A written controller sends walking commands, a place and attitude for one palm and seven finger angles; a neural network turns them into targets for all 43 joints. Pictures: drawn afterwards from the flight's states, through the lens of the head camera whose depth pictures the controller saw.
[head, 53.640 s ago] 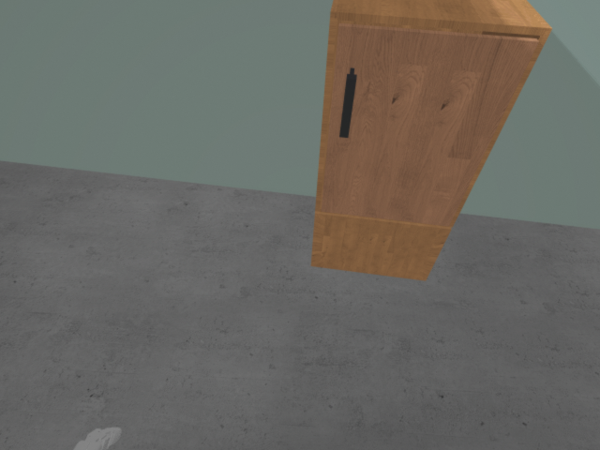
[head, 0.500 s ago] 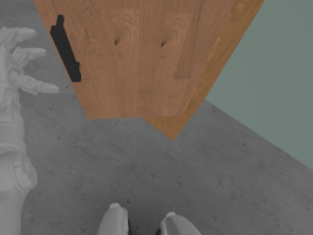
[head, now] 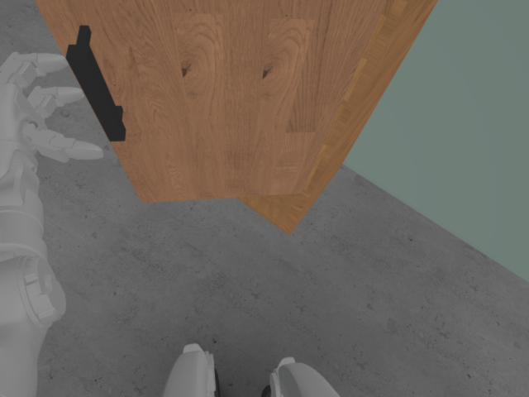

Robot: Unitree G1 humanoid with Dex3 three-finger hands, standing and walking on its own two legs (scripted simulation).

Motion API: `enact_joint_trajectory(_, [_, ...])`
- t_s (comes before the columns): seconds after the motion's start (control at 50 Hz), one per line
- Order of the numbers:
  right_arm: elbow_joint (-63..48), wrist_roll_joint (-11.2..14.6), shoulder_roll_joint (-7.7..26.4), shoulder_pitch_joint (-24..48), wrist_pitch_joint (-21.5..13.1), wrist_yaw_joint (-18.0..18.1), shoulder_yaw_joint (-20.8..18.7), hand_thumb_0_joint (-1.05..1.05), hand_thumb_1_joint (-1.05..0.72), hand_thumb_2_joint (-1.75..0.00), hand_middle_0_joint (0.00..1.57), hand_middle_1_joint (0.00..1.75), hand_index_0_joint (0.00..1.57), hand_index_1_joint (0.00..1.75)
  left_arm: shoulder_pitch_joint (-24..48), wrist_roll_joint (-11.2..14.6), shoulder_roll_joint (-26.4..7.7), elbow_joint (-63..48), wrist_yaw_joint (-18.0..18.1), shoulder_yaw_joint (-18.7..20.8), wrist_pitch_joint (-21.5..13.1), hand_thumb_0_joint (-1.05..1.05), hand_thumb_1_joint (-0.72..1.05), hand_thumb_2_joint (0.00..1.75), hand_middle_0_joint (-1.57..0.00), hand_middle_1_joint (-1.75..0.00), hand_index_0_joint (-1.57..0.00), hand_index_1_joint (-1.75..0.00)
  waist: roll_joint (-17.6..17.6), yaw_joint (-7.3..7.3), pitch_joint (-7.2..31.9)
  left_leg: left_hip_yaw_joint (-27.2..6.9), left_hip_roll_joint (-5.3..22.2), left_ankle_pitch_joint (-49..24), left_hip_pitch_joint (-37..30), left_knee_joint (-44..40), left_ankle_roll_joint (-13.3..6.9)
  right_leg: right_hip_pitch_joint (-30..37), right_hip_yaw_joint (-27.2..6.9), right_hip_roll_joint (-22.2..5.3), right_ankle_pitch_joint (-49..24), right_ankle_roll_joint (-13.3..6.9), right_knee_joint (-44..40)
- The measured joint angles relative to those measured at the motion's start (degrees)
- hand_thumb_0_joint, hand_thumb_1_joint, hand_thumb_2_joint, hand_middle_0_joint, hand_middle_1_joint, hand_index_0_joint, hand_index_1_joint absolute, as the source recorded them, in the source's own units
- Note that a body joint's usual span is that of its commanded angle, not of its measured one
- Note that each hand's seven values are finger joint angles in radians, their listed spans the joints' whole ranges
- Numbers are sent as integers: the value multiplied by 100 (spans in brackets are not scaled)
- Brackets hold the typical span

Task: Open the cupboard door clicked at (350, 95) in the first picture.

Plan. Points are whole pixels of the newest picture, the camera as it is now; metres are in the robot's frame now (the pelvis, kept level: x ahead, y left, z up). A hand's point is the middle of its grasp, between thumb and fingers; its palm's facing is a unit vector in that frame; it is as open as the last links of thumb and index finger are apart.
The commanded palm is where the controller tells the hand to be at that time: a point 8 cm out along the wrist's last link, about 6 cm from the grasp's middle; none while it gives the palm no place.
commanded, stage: slide the fingers in behind the handle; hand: left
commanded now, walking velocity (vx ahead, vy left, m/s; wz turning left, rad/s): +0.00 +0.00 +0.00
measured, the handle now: (102, 88) +0.55 +0.21 +0.08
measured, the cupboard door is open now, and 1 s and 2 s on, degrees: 43 43 43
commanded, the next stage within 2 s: close the thumb around the handle in 1.26 s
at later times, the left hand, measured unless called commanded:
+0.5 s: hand (85, 117) +0.49 +0.22 +0.08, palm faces +0.07 -1.00 +0.01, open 14.0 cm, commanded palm +0.47 +0.25 +0.08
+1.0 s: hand (119, 113) +0.50 +0.18 +0.09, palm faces +0.08 -1.00 -0.02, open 14.0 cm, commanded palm +0.47 +0.22 +0.08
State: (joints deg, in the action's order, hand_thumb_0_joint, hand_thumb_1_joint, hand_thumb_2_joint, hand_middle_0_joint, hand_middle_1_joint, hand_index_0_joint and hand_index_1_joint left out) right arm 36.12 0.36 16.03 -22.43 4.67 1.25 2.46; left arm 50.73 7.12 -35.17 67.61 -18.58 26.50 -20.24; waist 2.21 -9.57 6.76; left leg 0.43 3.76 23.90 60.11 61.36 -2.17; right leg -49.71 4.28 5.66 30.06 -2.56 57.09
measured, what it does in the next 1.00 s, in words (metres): stands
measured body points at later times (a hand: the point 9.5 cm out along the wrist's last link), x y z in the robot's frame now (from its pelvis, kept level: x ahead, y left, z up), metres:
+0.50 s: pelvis +0.00 +0.01 +0.00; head +0.11 +0.04 +0.43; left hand +0.48 +0.27 +0.08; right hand +0.01 -0.26 -0.11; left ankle +0.04 +0.09 -0.66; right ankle -0.03 -0.10 -0.66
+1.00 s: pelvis -0.01 +0.00 +0.00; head +0.10 +0.01 +0.44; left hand +0.49 +0.23 +0.09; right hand -0.01 -0.27 -0.12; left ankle +0.04 +0.09 -0.66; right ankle -0.03 -0.10 -0.66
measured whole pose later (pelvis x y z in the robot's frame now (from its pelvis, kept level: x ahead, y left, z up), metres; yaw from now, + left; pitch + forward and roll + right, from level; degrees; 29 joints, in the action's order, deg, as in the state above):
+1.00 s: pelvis -0.01 +0.00 +0.00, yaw +1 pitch +21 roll -3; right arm 37.3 -1.0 15.4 -23.6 4.0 -1.1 1.4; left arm 51.8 4.2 -25.5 68.3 -7.3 20.9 -23.9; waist 3.1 -9.6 7.3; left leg 1.1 3.1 23.2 58.7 60.9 -2.0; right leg -49.2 3.7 4.9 30.3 -2.7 58.5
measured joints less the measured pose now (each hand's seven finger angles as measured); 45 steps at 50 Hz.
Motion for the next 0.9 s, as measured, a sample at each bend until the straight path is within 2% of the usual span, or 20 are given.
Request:
enact_joint_trajectory(0.06, [10, -3, -21, -7, 8, -37, -8, 1, -90, -90, 21, 30, 20, 30, -54, 23, 71, -74, 49, -11, -121, -1, -50, 30, -30, -120, -30, -119, 4, 21, 20, 18, -1, 22, -41, 0, -5, 36, -19, -3, 17, 8, 2])
enact_joint_trajectory(0.2, [-15, 13, -38, -30, 57, -70, -23, 1, -90, -90, 21, 30, 21, 30, -139, 44, 197, -55, 57, -201, 19, -1, -50, 30, -30, -120, -30, -119, 21, 69, 43, 19, -37, 22, -148, -47, -24, 153, -20, -33, 22, 27, -51])
enact_joint_trajectory(0.32, [40, -12, -37, 11, 19, -92, -61, 1, -90, -90, 21, 30, 21, 30, -167, 76, 465, -168, 222, -307, -159, -1, -50, 30, -30, -120, -30, -119, 8, 112, 52, 11, -65, 13, -174, -45, -38, 187, -8, -58, 22, 41, -46])
enact_joint_trajectory(0.48, [29, -46, -31, 66, -11, -116, -80, 1, -90, -90, 21, 30, 20, 30, -34, -44, 596, -57, 470, -411, -147, -1, -50, 30, -30, -120, -30, -119, 14, 61, 44, 16, -80, -5, -143, -11, -53, 149, -8, -76, 19, 55, 11])
enact_joint_trajectory(0.74, [117, -97, -84, -66, -31, -201, -94, 1, -90, -90, 21, 30, 20, 30, 92, -137, 921, 17, 860, -691, -235, -1, -50, 30, -30, -120, -30, -120, 71, 62, 56, 29, -108, -59, -176, -51, -48, 155, -16, -104, 3, 52, 35])
enact_joint_trajectory(0.8, [114, -115, -86, -67, -56, -207, -85, 1, -90, -90, 21, 30, 20, 30, 141, -175, 965, 76, 966, -627, -214, -1, -50, 30, -30, -120, -30, -120, 73, 23, 39, 36, -102, -75, -160, -57, -40, 124, -23, -101, -3, 41, 54])
enact_joint_trajectory(0.9, [115, -145, -84, -94, -97, -227, -104, 1, -90, -90, 21, 30, 20, 30, 92, -233, 1014, -2, 1109, -548, -390, -1, -50, 30, -30, -120, -30, -119, 76, 5, 51, 74, -78, -81, -142, -59, -17, 65, -62, -85, -1, 19, 100])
